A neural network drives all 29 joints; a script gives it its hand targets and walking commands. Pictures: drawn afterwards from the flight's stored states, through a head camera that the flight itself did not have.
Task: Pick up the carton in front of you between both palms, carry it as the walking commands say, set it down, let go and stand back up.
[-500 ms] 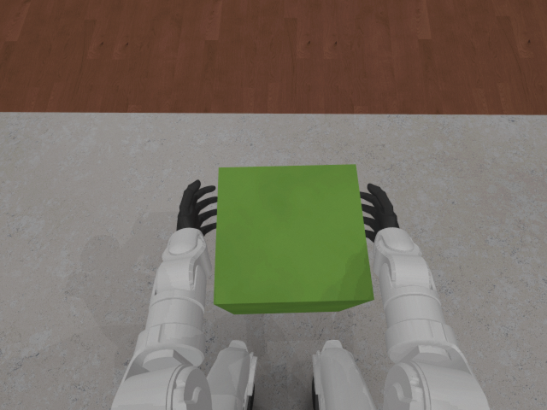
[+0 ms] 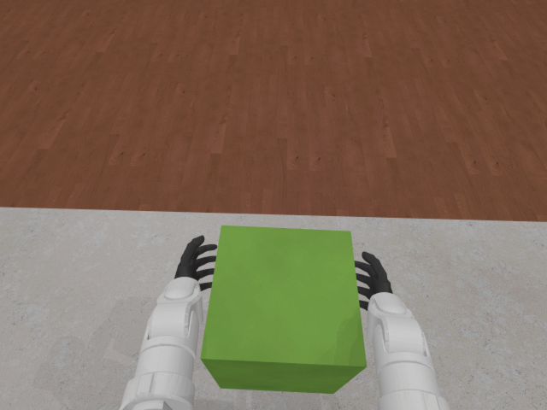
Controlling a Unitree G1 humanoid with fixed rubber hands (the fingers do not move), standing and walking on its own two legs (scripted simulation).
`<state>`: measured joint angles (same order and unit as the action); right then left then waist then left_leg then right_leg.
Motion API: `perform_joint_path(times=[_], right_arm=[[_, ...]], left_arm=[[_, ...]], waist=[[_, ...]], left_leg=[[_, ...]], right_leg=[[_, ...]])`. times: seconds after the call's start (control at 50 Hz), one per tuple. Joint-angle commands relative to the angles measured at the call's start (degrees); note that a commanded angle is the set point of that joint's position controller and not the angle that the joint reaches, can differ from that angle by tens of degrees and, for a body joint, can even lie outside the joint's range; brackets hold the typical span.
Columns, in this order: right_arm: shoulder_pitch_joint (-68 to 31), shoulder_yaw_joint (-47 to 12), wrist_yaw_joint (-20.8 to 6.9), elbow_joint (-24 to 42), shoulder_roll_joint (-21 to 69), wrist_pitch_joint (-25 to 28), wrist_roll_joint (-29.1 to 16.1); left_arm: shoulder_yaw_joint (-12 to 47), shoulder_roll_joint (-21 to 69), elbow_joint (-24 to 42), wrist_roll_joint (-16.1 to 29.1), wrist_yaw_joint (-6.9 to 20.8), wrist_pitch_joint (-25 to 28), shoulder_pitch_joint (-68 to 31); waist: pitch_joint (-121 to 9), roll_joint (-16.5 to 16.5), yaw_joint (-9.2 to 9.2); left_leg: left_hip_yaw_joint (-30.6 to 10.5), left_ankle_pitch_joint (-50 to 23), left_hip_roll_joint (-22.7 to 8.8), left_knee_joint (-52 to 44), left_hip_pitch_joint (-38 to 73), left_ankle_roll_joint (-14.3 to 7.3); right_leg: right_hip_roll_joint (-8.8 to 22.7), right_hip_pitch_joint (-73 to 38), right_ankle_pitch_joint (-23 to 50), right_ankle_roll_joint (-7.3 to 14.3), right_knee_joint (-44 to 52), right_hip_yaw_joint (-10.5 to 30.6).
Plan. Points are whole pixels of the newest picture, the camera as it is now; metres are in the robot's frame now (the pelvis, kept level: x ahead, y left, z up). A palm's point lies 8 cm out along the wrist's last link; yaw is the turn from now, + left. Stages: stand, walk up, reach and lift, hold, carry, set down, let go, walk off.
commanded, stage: reach and lift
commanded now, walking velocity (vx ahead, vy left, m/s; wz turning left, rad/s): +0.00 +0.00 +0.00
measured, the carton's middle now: (281, 315) +0.30 +0.00 -0.08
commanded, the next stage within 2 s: hold in 1.10 s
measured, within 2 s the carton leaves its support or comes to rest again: neither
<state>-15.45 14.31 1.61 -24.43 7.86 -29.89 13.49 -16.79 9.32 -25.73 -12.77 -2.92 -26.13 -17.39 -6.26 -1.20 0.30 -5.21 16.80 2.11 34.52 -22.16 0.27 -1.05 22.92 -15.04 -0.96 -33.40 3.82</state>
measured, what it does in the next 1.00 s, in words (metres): stands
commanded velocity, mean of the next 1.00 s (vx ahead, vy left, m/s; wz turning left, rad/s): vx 0.00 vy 0.00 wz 0.00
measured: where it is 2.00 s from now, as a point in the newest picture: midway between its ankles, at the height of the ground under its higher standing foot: outside the picture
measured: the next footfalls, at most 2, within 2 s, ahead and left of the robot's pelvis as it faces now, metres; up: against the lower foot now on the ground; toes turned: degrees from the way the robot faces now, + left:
none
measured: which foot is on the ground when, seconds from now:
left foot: down 0.00-1.00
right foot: down 0.00-1.00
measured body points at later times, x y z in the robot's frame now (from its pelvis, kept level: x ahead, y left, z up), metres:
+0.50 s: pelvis -0.02 -0.01 +0.01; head -0.03 -0.01 +0.46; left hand +0.31 +0.14 +0.04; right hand +0.30 -0.16 +0.03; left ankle +0.01 +0.12 -0.73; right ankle +0.02 -0.13 -0.73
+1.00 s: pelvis +0.01 +0.00 +0.02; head -0.03 +0.00 +0.47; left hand +0.32 +0.15 +0.05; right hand +0.30 -0.15 +0.04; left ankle +0.01 +0.12 -0.73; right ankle +0.02 -0.13 -0.73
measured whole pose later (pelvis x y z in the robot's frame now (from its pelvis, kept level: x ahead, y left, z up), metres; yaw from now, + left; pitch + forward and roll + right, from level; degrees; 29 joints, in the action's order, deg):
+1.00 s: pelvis +0.01 +0.00 +0.02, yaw +0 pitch -5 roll +0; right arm -14.1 11.7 0.4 -16.5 8.5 -40.7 16.2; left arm -14.5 9.1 -18.2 -16.8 0.0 -37.0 -16.5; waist 0.3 -0.4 0.3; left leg -5.3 12.1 1.3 21.4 -4.1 0.3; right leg -0.9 5.0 -10.4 -0.7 -20.5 4.0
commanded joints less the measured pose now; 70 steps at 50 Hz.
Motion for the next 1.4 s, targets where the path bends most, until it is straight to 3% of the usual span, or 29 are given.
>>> perform_joint_path(times=[0.0, 0.1, 0.2, 0.36, 0.74, 1.06, 1.18, 1.3, 1.38], right_arm=[[-31.62, -33.76, -14.81, 5.73, 54.31, 0.39, -12.32], [-31.41, -29.35, -15.27, 4.62, 53.43, -2.87, -10.02], [-37.51, -26.03, -16.48, 2.00, 54.11, -2.85, -8.79], [-41.55, -27.21, -16.44, 3.16, 55.82, -2.69, -8.85], [-30.65, -30.60, -14.87, 10.35, 54.93, -5.29, -11.16], [-29.90, -31.69, -15.37, 14.30, 52.74, -7.42, -11.94], [-29.38, -35.93, -15.21, 19.22, 53.60, -9.54, -14.51], [-28.75, -31.52, -14.75, 15.90, 51.24, -11.88, -12.31], [-32.42, -31.55, -15.20, 15.43, 53.03, -11.55, -12.58]], left_arm=[[33.32, 60.28, -3.96, 9.78, 15.85, -4.34, -20.61], [28.85, 57.80, -4.88, 7.33, 16.89, -7.39, -21.44], [25.29, 58.33, -6.97, 5.85, 17.95, -7.25, -27.62], [25.88, 58.39, -5.81, 5.87, 18.59, -6.77, -32.03], [29.60, 55.04, 2.31, 7.85, 18.14, -9.21, -22.13], [31.39, 55.78, 6.02, 9.37, 17.34, -11.86, -20.47], [34.40, 55.66, 10.88, 11.39, 16.95, -14.02, -19.25], [30.76, 52.50, 8.55, 9.50, 17.23, -16.39, -20.08], [31.02, 53.60, 8.33, 9.99, 18.10, -15.91, -24.38]], waist=[[-14.18, 0.87, 0.45], [-5.27, 0.29, 0.40], [-3.28, -0.29, -0.06], [-7.80, 1.14, -0.07], [-9.28, 1.33, -0.14], [-7.19, 0.39, 0.09], [-9.81, 0.75, -0.89], [-1.39, 0.61, -0.33], [-2.73, 0.47, -0.30]], left_leg=[[-0.77, -18.18, 3.07, -8.66, 9.87, 0.46], [-0.20, -8.96, 2.66, -12.67, 9.92, -0.02], [0.45, -1.05, 2.15, -13.36, 8.13, -0.85], [1.09, -2.56, 2.53, -12.88, 10.11, -1.02], [1.03, -17.25, 3.53, -14.85, 16.90, -0.12], [0.26, -18.31, 3.21, -15.87, 18.99, 0.60], [0.04, -22.37, 3.09, -16.35, 21.68, 0.64], [0.93, -11.60, 2.73, -18.18, 18.14, 0.28], [1.01, -9.33, 2.63, -17.68, 17.29, -0.04]], right_leg=[[-4.40, -15.83, 15.18, 0.97, 6.77, -0.07], [-3.98, -16.45, 7.78, 1.53, 10.31, -0.46], [-3.78, -16.58, 1.52, 1.72, 10.12, -1.12], [-3.61, -19.17, 2.81, 1.13, 10.31, -0.93], [-3.86, -24.60, 17.51, 0.25, 13.49, 0.05], [-4.59, -23.92, 15.43, 0.73, 14.03, -0.36], [-4.58, -26.14, 18.90, 0.35, 14.73, 0.02], [-4.15, -23.87, 9.74, 0.90, 16.24, -0.28], [-3.96, -24.09, 8.18, 0.98, 15.78, -0.36]])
